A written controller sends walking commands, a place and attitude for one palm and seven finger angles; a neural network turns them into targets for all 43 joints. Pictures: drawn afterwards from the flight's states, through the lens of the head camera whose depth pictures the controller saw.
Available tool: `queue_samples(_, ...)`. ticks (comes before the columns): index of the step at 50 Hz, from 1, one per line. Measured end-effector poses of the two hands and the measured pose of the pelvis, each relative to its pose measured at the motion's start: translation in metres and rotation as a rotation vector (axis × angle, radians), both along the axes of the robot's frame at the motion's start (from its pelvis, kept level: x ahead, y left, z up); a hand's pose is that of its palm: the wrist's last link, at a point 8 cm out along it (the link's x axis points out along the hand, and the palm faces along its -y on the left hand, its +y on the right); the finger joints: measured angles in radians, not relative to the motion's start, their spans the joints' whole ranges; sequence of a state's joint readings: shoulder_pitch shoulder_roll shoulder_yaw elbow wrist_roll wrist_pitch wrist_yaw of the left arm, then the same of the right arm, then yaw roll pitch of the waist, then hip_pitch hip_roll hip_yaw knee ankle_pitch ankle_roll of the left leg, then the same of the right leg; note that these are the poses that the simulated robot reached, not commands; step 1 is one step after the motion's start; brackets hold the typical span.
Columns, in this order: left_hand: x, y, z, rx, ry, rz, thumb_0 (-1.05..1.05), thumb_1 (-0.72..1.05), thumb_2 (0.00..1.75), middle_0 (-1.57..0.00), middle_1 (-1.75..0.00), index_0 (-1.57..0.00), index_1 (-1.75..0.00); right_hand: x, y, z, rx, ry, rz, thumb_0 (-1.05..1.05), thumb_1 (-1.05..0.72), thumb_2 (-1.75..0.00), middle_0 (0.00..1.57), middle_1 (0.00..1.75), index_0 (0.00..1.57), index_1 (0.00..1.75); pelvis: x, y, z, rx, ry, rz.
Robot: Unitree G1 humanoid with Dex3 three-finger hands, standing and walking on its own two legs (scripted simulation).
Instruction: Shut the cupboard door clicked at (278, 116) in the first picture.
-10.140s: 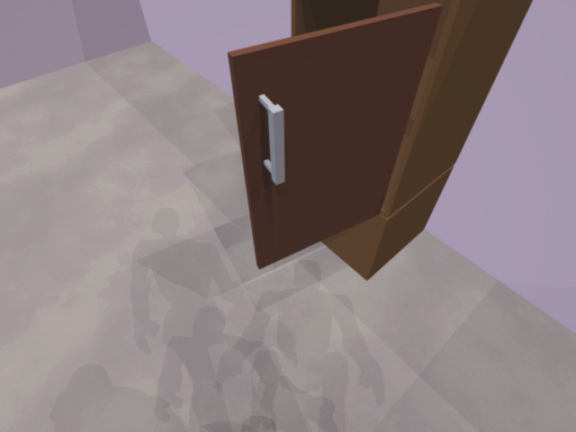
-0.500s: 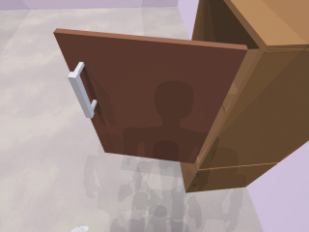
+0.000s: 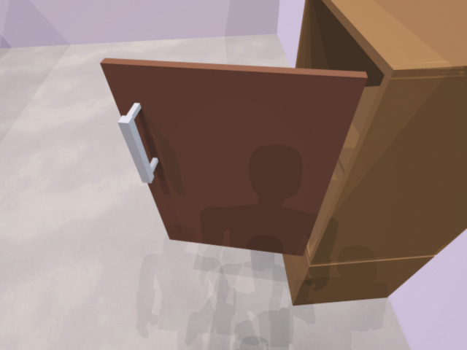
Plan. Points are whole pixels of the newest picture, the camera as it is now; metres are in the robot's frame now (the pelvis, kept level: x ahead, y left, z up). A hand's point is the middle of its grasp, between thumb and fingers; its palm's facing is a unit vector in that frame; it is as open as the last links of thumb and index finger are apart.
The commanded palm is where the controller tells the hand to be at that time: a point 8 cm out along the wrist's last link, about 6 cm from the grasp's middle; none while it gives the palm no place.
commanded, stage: come to a stop and stand still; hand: left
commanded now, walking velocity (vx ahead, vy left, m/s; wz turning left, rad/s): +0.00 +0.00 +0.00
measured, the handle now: (142, 145) +0.45 +0.21 +0.10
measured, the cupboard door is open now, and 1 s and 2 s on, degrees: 77 77 77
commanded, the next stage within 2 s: look again from close up in 0.04 s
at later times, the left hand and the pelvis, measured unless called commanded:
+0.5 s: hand out of the picture +0.05 +0.21 -0.15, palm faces -0.02 -0.97 -0.25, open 7.4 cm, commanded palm none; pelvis +0.00 +0.01 +0.01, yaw +0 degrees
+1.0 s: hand (131, 300) +0.19 +0.18 +0.01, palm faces +0.01 -1.00 -0.03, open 6.7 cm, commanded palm +0.11 +0.24 -0.03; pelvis -0.02 -0.01 -0.03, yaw +1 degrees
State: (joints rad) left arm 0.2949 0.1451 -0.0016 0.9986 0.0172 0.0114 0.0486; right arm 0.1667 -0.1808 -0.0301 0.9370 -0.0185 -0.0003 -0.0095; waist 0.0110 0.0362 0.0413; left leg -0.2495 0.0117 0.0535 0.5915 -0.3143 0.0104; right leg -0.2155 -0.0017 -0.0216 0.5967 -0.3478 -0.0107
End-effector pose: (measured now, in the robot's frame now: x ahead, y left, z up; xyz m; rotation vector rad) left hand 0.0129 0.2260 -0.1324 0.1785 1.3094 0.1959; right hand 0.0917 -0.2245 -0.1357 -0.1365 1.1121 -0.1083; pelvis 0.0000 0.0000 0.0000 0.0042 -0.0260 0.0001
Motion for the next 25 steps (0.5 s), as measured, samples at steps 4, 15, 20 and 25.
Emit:
queue_samples(4, 0.0, 0.002, 0.005, -0.01, -0.017, -0.019, 0.0, 0.9, 0.89, -0.2, -0.3, -0.2, -0.3, -0.003, 0.005, 0.005, 0.005, -0.001, 0.013, 0.01, -0.91, -0.9, 0.2, 0.3, 0.2, 0.3, -0.003, 0.002, 0.005, -0.001, 0.006, -0.004)
queue_samples(15, 0.012, 0.02, 0.012, 0.007, -0.014, -0.057, 0.0, 0.9, 0.89, -0.2, -0.3, -0.2, -0.3, -0.065, 0.0, 0.002, -0.02, 0.174, -0.02, 0.01, -0.91, -0.9, 0.2, 0.3, 0.2, 0.3, -0.001, 0.008, 0.012, 0.002, 0.019, -0.008)
queue_samples(20, 0.021, 0.026, 0.012, 0.014, -0.015, -0.066, 0.0, 0.9, 0.89, -0.2, -0.29, -0.2, -0.3, -0.089, -0.002, 0.002, -0.033, 0.251, -0.038, 0.01, -0.91, -0.9, 0.2, 0.3, 0.2, 0.3, 0.002, 0.01, 0.012, 0.004, 0.015, -0.007)
queue_samples(25, 0.028, 0.027, 0.011, 0.013, -0.013, -0.072, 0.0, 0.9, 0.89, -0.2, -0.29, -0.2, -0.3, -0.099, -0.001, 0.002, -0.036, 0.287, -0.047, 0.01, -0.91, -0.9, 0.2, 0.3, 0.2, 0.3, 0.005, 0.011, 0.012, 0.005, 0.012, -0.007)
